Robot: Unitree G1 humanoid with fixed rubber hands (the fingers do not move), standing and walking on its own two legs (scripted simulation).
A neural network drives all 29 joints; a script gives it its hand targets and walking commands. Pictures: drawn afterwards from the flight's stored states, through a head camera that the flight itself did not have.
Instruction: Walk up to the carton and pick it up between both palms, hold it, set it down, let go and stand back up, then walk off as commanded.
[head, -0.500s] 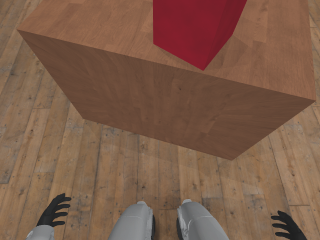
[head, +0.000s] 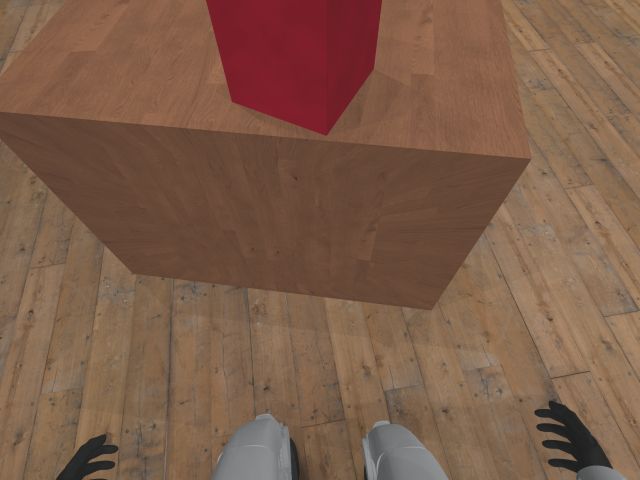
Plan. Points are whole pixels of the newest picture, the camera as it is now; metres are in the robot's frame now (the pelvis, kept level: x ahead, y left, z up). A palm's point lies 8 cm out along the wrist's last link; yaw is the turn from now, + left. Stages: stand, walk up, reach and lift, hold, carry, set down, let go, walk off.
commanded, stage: walk up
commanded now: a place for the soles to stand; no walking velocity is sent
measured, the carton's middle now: (301, 20) +0.77 +0.04 +0.10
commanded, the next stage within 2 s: none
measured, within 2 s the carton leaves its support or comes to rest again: neither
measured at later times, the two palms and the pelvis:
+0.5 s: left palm out of the picture +0.05 +0.32 -0.09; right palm out of the picture +0.03 -0.31 -0.07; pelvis -0.05 +0.01 +0.01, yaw -2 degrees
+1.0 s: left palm out of the picture +0.08 +0.28 -0.08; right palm out of the picture +0.01 -0.35 -0.09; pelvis -0.06 -0.02 +0.02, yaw -5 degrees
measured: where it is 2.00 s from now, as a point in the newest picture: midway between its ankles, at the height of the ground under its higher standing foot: outside the picture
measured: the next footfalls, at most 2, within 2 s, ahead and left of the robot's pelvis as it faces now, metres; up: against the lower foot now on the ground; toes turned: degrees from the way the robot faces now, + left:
right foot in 0.02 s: +0.06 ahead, -0.13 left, +0.00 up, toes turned +6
left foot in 0.38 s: +0.00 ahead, +0.09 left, +0.00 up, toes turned -4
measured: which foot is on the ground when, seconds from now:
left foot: down 0.00-0.02, up 0.04-0.36, down 0.38-1.00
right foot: up 0.00-0.00, down 0.02-0.40, up 0.42-0.74, down 0.76-1.00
